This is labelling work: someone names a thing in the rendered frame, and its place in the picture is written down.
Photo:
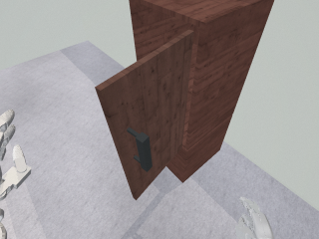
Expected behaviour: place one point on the handle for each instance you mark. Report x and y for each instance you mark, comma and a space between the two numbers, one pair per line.
144, 149

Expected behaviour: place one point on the right robot hand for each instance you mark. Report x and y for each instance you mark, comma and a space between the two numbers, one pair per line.
258, 226

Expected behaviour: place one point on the left robot hand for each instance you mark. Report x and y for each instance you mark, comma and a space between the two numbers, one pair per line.
17, 174

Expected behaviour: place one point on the cupboard door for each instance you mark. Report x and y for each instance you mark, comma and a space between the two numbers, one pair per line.
149, 96

